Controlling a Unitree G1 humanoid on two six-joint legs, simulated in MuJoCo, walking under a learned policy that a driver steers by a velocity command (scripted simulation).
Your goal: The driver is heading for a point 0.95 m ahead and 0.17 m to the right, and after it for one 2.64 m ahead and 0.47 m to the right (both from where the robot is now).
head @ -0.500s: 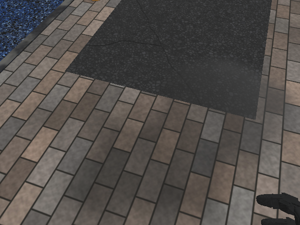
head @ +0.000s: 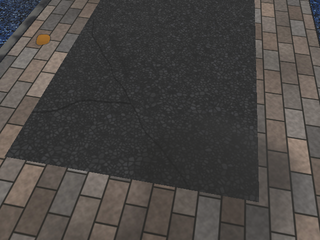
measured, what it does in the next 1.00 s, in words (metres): walks ahead, turning right: left foot, then right foot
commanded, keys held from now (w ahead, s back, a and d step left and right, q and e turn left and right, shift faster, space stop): w+e+shift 0.42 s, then w+shift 0.38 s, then w+q+shift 0.20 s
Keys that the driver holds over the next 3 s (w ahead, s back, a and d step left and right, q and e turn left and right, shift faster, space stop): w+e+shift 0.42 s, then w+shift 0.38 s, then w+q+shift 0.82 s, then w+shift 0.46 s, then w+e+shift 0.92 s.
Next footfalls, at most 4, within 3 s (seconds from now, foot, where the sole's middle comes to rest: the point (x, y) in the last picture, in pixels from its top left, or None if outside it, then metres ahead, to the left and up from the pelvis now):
0.36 left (139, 211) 0.58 0.11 -0.74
0.80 right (225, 161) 0.83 -0.28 -0.74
1.24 left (230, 92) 1.29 -0.36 -0.74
1.66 right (256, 50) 1.68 -0.58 -0.74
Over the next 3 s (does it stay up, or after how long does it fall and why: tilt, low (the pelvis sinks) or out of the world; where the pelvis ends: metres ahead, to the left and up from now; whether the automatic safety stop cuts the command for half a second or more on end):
stays up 2.72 -0.33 0.01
